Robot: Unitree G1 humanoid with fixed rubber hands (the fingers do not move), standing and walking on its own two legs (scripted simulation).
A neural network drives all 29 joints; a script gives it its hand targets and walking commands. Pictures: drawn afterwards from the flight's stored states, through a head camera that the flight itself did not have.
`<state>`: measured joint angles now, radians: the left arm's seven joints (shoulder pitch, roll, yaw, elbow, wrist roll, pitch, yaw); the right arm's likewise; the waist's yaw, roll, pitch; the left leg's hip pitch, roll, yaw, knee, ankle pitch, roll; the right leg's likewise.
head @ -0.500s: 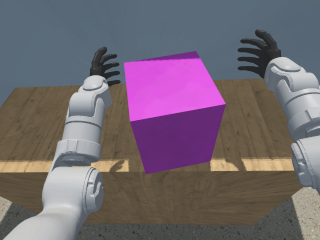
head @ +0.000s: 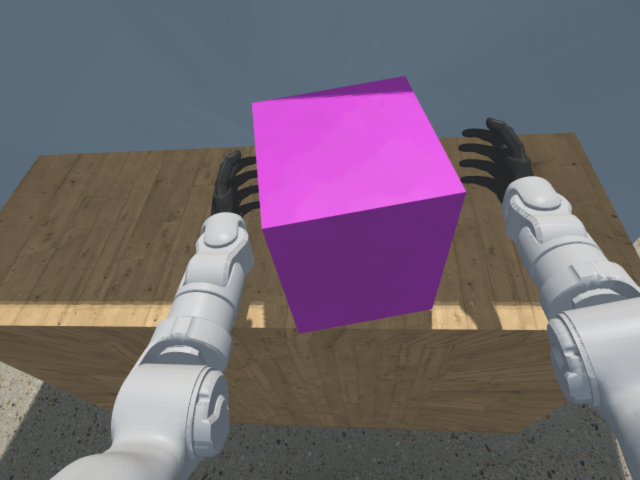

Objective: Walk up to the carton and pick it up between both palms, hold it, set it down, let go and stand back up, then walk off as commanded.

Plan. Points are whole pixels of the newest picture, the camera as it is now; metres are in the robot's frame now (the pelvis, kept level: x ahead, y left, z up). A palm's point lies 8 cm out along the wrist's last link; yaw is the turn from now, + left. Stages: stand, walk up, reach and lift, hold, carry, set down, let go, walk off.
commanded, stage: reach and lift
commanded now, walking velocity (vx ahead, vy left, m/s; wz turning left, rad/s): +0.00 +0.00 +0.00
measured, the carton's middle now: (348, 213) +0.45 +0.07 +0.05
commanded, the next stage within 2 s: none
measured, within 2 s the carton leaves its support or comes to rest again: neither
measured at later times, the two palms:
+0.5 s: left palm (232, 217) +0.40 +0.21 +0.09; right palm (476, 179) +0.48 -0.09 +0.10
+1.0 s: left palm (242, 215) +0.40 +0.20 +0.10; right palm (474, 188) +0.47 -0.09 +0.10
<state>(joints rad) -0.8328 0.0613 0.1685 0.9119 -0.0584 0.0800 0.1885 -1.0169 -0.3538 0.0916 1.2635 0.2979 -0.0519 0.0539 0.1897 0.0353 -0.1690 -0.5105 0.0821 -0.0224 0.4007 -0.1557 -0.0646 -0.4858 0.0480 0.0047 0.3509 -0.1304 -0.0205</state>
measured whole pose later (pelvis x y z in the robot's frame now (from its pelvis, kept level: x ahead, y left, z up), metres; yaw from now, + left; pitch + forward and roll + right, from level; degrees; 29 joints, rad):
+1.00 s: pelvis +0.01 +0.00 +0.01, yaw +1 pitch +10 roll -1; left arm -0.78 -0.16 0.55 0.75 0.37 0.05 0.15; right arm -0.94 -0.07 -0.47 1.17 -0.27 -0.12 0.04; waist 0.13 -0.01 -0.10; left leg -0.36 0.08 0.00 0.32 -0.14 -0.06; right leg -0.33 0.04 -0.01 0.27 -0.13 -0.02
